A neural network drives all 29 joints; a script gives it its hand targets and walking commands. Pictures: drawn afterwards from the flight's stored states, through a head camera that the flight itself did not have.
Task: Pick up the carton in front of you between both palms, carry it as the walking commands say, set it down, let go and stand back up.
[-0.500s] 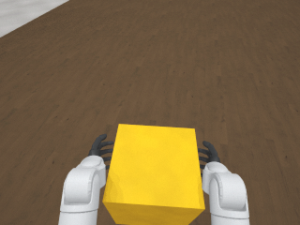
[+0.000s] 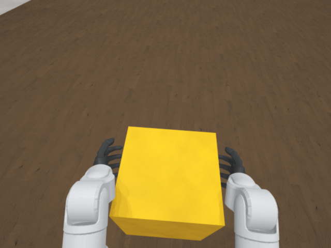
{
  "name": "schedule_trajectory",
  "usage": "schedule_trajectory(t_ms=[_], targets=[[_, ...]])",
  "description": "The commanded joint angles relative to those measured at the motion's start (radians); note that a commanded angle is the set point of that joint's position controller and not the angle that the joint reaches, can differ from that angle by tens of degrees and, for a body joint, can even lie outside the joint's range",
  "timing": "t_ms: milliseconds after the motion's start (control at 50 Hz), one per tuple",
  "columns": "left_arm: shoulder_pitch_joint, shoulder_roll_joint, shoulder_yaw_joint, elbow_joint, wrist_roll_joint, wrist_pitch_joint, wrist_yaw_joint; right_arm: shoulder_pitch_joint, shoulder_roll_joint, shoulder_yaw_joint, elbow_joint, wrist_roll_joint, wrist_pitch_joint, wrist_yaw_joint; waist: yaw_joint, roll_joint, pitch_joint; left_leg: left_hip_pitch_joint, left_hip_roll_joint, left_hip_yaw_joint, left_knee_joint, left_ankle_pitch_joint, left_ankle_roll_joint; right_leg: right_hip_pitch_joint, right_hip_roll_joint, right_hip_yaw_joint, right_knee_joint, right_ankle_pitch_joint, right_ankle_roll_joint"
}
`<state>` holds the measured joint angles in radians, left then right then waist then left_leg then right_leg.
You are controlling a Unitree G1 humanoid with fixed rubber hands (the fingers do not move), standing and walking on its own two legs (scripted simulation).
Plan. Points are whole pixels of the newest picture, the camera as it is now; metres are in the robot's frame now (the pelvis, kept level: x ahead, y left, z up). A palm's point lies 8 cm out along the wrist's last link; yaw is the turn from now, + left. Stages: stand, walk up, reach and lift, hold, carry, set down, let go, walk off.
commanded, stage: carry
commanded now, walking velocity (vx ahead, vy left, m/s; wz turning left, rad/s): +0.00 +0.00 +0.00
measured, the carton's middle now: (167, 188) +0.29 -0.01 -0.02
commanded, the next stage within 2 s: none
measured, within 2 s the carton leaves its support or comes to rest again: neither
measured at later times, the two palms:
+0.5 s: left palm (121, 104) +0.50 +0.13 +0.08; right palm (217, 108) +0.51 -0.15 +0.08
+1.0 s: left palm (114, 100) +0.52 +0.16 +0.08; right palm (208, 103) +0.53 -0.13 +0.08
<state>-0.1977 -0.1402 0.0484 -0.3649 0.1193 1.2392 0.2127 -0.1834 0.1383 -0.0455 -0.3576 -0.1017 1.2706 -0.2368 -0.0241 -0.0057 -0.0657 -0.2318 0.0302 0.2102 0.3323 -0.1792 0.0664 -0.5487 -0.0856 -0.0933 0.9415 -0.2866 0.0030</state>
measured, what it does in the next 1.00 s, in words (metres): walks ahead: right foot, then left foot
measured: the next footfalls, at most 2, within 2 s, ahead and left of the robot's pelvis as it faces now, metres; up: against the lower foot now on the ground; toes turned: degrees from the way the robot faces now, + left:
right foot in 0.20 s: +0.29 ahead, -0.13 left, +0.00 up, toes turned +24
left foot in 0.36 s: +0.17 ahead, +0.08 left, +0.00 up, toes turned +11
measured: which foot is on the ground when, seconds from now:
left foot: down 0.00-0.24, up 0.26-0.34, down 0.36-1.00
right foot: up 0.00-0.18, down 0.20-1.00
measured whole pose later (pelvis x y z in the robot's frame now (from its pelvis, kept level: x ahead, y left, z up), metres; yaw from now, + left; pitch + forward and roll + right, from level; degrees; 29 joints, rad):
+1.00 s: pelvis +0.26 +0.00 -0.01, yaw +4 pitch +4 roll -1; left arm -0.19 -0.14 0.05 -0.28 0.15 1.21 0.18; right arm -0.19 0.14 -0.05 -0.28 -0.14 1.24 -0.21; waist 0.00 0.01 -0.13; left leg -0.11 0.05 0.15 0.48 -0.38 -0.01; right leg -0.33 -0.06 -0.19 0.55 -0.23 -0.01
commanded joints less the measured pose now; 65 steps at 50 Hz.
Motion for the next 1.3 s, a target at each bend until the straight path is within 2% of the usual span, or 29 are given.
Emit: schedule_trajectory(t_ms=[0, 60, 80, 120, 160, 180, 200, 220, 240, 260, 280, 300, 320, 340, 360, 380, 400, 480, 520, 600, 720, 760, 840, 880, 940, 980, 1060, 1160, 1280], targets=[[-0.347, -1.076, -0.644, -0.064, -0.411, -0.026, -0.277, -0.467, 1.029, 0.619, -0.149, 0.443, -0.054, 0.329, 0.012, 0.139, -0.271, 0.269, 0.232, -0.131, -0.09, 0.481, 0.057, -0.013, 0.009, -0.036, -0.198, 0.066, 0.015], [-0.317, -1.045, -0.641, -0.05, -0.402, -0.01, -0.272, -0.412, 1.0, 0.604, -0.114, 0.422, -0.039, 0.328, 0.009, 0.175, -0.245, 0.262, 0.202, -0.054, -0.052, 0.634, 0.029, 0.053, 0.047, -0.084, -0.349, 0.211, 0.015], [-0.313, -1.035, -0.641, -0.044, -0.403, -0.003, -0.276, -0.397, 0.995, 0.602, -0.104, 0.414, -0.035, 0.327, 0.007, 0.174, -0.242, 0.266, 0.194, -0.038, -0.033, 0.646, 0.021, 0.08, 0.058, -0.096, -0.386, 0.263, 0.016], [-0.312, -1.021, -0.639, -0.031, -0.411, 0.007, -0.287, -0.384, 0.985, 0.6, -0.089, 0.395, -0.031, 0.327, 0.007, 0.16, -0.235, 0.263, 0.176, -0.014, 0.036, 0.592, 0.0, 0.161, 0.073, -0.129, -0.47, 0.347, 0.018], [-0.313, -1.013, -0.634, -0.018, -0.412, 0.013, -0.3, -0.389, 0.976, 0.602, -0.072, 0.381, -0.028, 0.327, 0.024, 0.109, -0.236, 0.181, 0.142, 0.016, 0.173, 0.523, -0.058, 0.362, 0.069, -0.151, -0.64, 0.516, 0.018], [-0.32, -1.007, -0.628, -0.008, -0.411, 0.017, -0.307, -0.391, 0.967, 0.604, -0.061, 0.375, -0.028, 0.327, 0.024, 0.075, -0.266, 0.092, 0.127, 0.009, 0.24, 0.387, -0.096, 0.508, -0.021, -0.074, -0.618, 0.712, 0.01], [-0.32, -1.004, -0.625, 0.014, -0.407, 0.017, -0.311, -0.419, 0.968, 0.615, -0.067, 0.383, -0.022, 0.326, 0.034, -0.084, -0.354, -0.058, 0.083, -0.032, 0.383, 0.049, -0.122, 0.737, -0.203, 0.1, -0.474, 1.148, -0.084], [-0.292, -1.014, -0.616, 0.046, -0.405, 0.007, -0.313, -0.428, 0.977, 0.623, -0.08, 0.398, -0.016, 0.327, 0.048, -0.208, -0.442, -0.168, 0.024, -0.087, 0.485, -0.307, -0.132, 0.849, -0.298, 0.24, -0.481, 1.207, -0.208], [-0.279, -1.038, -0.608, 0.048, -0.406, -0.005, -0.315, -0.445, 0.997, 0.636, -0.088, 0.409, -0.021, 0.331, 0.044, -0.176, -0.434, -0.201, 0.029, -0.139, 0.494, -0.436, -0.123, 0.811, -0.309, 0.26, -0.531, 1.104, -0.237], [-0.303, -1.072, -0.603, 0.04, -0.407, -0.019, -0.316, -0.471, 1.019, 0.641, -0.085, 0.417, -0.032, 0.334, 0.036, -0.138, -0.427, -0.185, 0.037, -0.168, 0.41, -0.458, -0.106, 0.77, -0.287, 0.234, -0.558, 0.953, -0.22], [-0.324, -1.103, -0.601, 0.03, -0.409, -0.03, -0.315, -0.488, 1.045, 0.645, -0.085, 0.425, -0.042, 0.334, 0.032, -0.123, -0.403, -0.141, 0.049, -0.17, 0.275, -0.449, -0.092, 0.699, -0.259, 0.185, -0.577, 0.831, -0.181], [-0.345, -1.125, -0.603, 0.018, -0.414, -0.039, -0.315, -0.501, 1.063, 0.646, -0.09, 0.431, -0.053, 0.333, 0.031, -0.148, -0.402, -0.073, 0.048, -0.159, 0.167, -0.373, -0.083, 0.65, -0.226, 0.144, -0.586, 0.713, -0.139], [-0.355, -1.135, -0.602, 0.009, -0.417, -0.046, -0.314, -0.504, 1.078, 0.647, -0.095, 0.432, -0.063, 0.33, 0.027, -0.144, -0.413, 0.0, 0.038, -0.133, 0.094, -0.237, -0.084, 0.611, -0.194, 0.097, -0.58, 0.614, -0.113], [-0.355, -1.138, -0.604, 0.001, -0.42, -0.053, -0.313, -0.498, 1.086, 0.646, -0.102, 0.431, -0.071, 0.327, 0.022, -0.122, -0.422, 0.071, 0.044, -0.118, 0.035, -0.098, -0.09, 0.565, -0.168, 0.051, -0.566, 0.551, -0.095], [-0.362, -1.135, -0.607, -0.011, -0.419, -0.058, -0.312, -0.495, 1.094, 0.644, -0.108, 0.428, -0.078, 0.325, 0.019, -0.088, -0.427, 0.1, 0.08, -0.142, 0.014, -0.016, -0.092, 0.545, -0.147, 0.016, -0.548, 0.507, -0.075], [-0.384, -1.136, -0.614, -0.027, -0.423, -0.059, -0.311, -0.505, 1.097, 0.64, -0.118, 0.422, -0.081, 0.322, 0.022, -0.046, -0.405, 0.088, 0.117, -0.174, 0.046, 0.071, -0.093, 0.536, -0.122, -0.004, -0.515, 0.521, -0.058], [-0.387, -1.128, -0.619, -0.033, -0.429, -0.057, -0.308, -0.509, 1.089, 0.637, -0.125, 0.42, -0.077, 0.32, 0.025, 0.001, -0.394, 0.108, 0.136, -0.166, 0.114, 0.224, -0.095, 0.513, -0.107, -0.007, -0.479, 0.582, -0.053], [-0.321, -1.052, -0.609, -0.023, -0.41, -0.029, -0.295, -0.43, 1.033, 0.626, -0.092, 0.413, -0.051, 0.314, 0.022, 0.02, -0.394, 0.098, 0.123, -0.155, 0.193, 0.446, -0.091, 0.498, -0.096, -0.007, -0.364, 0.805, -0.059], [-0.305, -1.031, -0.609, -0.004, -0.402, -0.015, -0.294, -0.403, 1.013, 0.619, -0.066, 0.401, -0.041, 0.314, 0.022, 0.021, -0.391, 0.092, 0.114, -0.147, 0.208, 0.49, -0.094, 0.486, -0.091, -0.013, -0.344, 0.846, -0.062], [-0.335, -1.041, -0.62, 0.008, -0.411, -0.006, -0.304, -0.427, 1.023, 0.619, -0.052, 0.402, -0.039, 0.322, 0.023, 0.02, -0.346, 0.1, 0.104, -0.135, 0.181, 0.517, -0.101, 0.437, -0.073, -0.027, -0.343, 0.8, -0.051], [-0.375, -1.045, -0.631, -0.021, -0.429, -0.007, -0.3, -0.458, 1.026, 0.619, -0.082, 0.411, -0.043, 0.318, 0.022, 0.045, -0.319, 0.162, 0.113, -0.125, 0.184, 0.644, -0.096, 0.391, -0.035, -0.052, -0.377, 0.663, -0.029], [-0.368, -1.04, -0.63, -0.02, -0.427, -0.004, -0.299, -0.449, 1.02, 0.617, -0.081, 0.408, -0.041, 0.316, 0.021, 0.037, -0.327, 0.149, 0.11, -0.119, 0.191, 0.623, -0.099, 0.425, -0.039, -0.049, -0.383, 0.705, -0.033], [-0.341, -1.041, -0.629, 0.004, -0.417, -0.004, -0.303, -0.428, 1.021, 0.619, -0.064, 0.402, -0.039, 0.321, 0.021, 0.0, -0.321, 0.111, 0.095, -0.111, 0.133, 0.455, -0.107, 0.471, -0.067, -0.026, -0.374, 0.816, -0.051], [-0.33, -1.046, -0.631, 0.025, -0.41, -0.01, -0.31, -0.424, 1.024, 0.623, -0.046, 0.399, -0.043, 0.33, 0.022, 0.009, -0.307, 0.147, 0.103, -0.114, 0.121, 0.515, -0.102, 0.426, -0.061, -0.03, -0.366, 0.742, -0.046], [-0.337, -1.056, -0.637, 0.055, -0.397, -0.032, -0.325, -0.429, 1.03, 0.629, -0.012, 0.393, -0.062, 0.351, 0.022, 0.06, -0.301, 0.21, 0.138, -0.119, 0.163, 0.698, -0.086, 0.347, -0.032, -0.055, -0.371, 0.544, -0.023], [-0.359, -1.064, -0.639, 0.08, -0.389, -0.054, -0.339, -0.444, 1.033, 0.625, 0.018, 0.385, -0.084, 0.367, 0.021, 0.07, -0.292, 0.19, 0.147, -0.117, 0.168, 0.696, -0.079, 0.359, -0.031, -0.055, -0.379, 0.511, -0.018], [-0.383, -1.077, -0.618, 0.166, -0.358, -0.121, -0.369, -0.468, 1.041, 0.597, 0.115, 0.356, -0.151, 0.399, 0.02, 0.041, -0.305, 0.142, 0.139, -0.11, 0.17, 0.526, -0.076, 0.401, -0.07, -0.023, -0.357, 0.612, -0.036], [-0.429, -1.099, -0.606, 0.216, -0.337, -0.22, -0.399, -0.521, 1.074, 0.597, 0.173, 0.341, -0.249, 0.427, 0.019, 0.028, -0.308, 0.106, 0.14, -0.115, 0.165, 0.387, -0.058, 0.391, -0.076, -0.012, -0.36, 0.491, -0.035], [-0.386, -1.057, -0.565, 0.296, -0.277, -0.321, -0.419, -0.489, 1.038, 0.566, 0.246, 0.283, -0.353, 0.444, 0.022, 0.004, -0.297, 0.081, 0.124, -0.118, 0.143, 0.194, -0.06, 0.398, -0.09, 0.006, -0.396, 0.477, -0.038]])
